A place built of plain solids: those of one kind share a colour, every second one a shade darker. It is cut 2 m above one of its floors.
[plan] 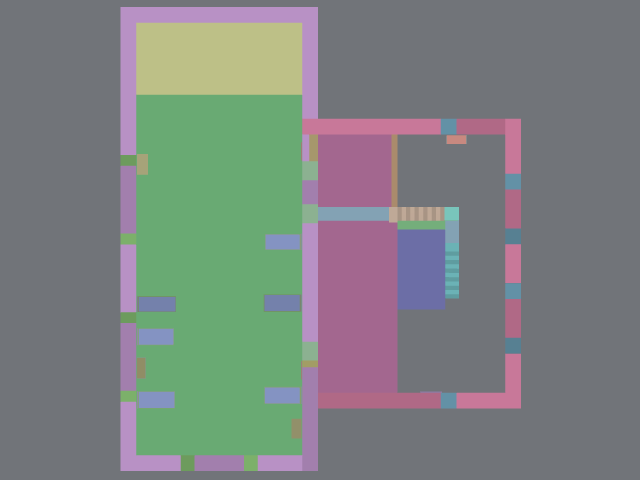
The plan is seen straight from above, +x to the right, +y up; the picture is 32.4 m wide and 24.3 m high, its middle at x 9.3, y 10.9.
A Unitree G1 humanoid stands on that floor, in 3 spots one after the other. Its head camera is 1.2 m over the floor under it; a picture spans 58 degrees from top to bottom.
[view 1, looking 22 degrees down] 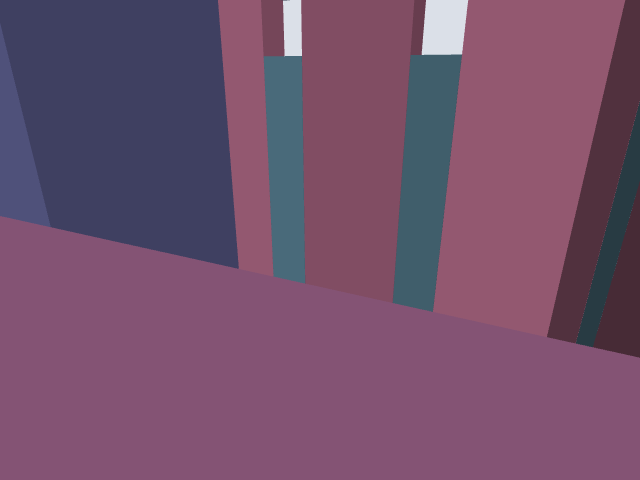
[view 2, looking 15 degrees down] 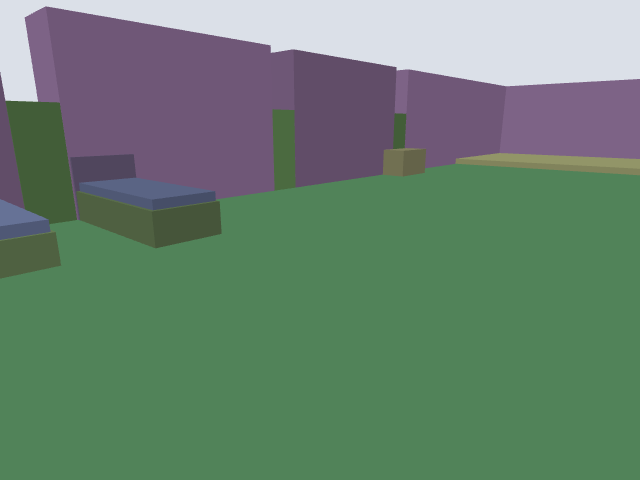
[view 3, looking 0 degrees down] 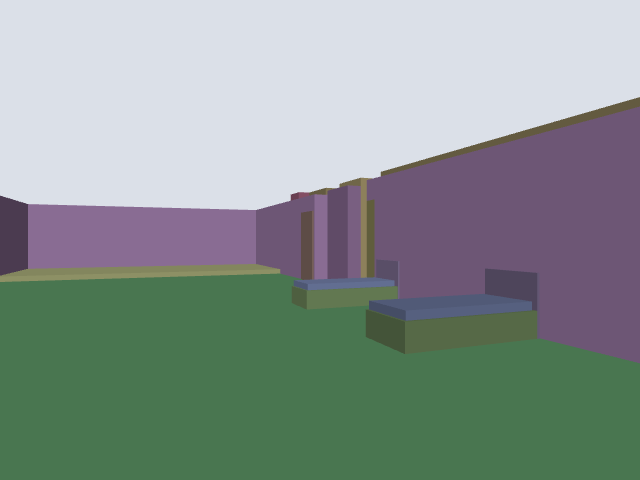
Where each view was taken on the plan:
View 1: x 11.19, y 4.06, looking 25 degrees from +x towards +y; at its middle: wall_vestibule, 8.92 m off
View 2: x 6.00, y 5.27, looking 132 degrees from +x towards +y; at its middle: floor_dorter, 4.64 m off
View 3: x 3.93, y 3.40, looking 68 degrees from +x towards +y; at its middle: wall_dorter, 12.39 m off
